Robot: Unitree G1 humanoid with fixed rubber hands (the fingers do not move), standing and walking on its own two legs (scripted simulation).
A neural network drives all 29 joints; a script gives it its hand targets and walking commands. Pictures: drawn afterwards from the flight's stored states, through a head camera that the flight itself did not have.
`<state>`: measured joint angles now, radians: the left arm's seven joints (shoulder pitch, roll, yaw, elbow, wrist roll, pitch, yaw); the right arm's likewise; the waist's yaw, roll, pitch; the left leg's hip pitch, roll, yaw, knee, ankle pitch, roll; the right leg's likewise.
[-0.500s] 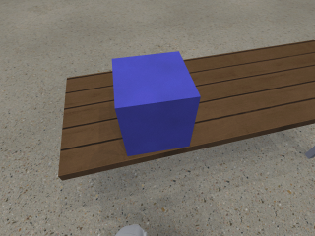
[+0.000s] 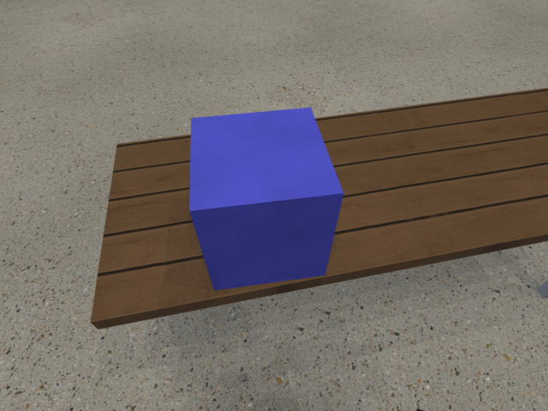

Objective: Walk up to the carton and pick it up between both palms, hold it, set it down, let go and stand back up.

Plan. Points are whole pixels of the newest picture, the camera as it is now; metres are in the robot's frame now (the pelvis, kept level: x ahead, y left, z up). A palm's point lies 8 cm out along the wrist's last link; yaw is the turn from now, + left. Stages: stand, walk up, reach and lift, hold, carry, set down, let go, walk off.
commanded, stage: walk up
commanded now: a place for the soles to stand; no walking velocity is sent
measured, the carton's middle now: (261, 200) +0.50 +0.06 -0.04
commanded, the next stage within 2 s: none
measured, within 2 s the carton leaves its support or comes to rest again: neither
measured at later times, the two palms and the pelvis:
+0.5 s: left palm out of the picture +0.03 +0.25 -0.14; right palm out of the picture -0.01 -0.27 -0.12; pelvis -0.01 -0.01 +0.00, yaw +4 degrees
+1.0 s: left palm out of the picture +0.02 +0.16 -0.14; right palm (476, 409) +0.16 -0.29 -0.13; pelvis +0.04 -0.07 +0.00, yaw +15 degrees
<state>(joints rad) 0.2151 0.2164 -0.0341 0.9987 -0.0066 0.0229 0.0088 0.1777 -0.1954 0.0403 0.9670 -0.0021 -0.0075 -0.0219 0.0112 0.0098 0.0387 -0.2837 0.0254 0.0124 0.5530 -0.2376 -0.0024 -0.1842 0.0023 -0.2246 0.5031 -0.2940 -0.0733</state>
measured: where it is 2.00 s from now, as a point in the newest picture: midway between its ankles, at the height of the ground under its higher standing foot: outside the picture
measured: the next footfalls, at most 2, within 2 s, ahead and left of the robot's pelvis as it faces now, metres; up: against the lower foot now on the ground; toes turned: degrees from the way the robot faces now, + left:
right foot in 0.62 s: +0.09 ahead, -0.19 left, +0.00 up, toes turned +6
right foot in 2.00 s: +0.09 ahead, -0.14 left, +0.00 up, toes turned +11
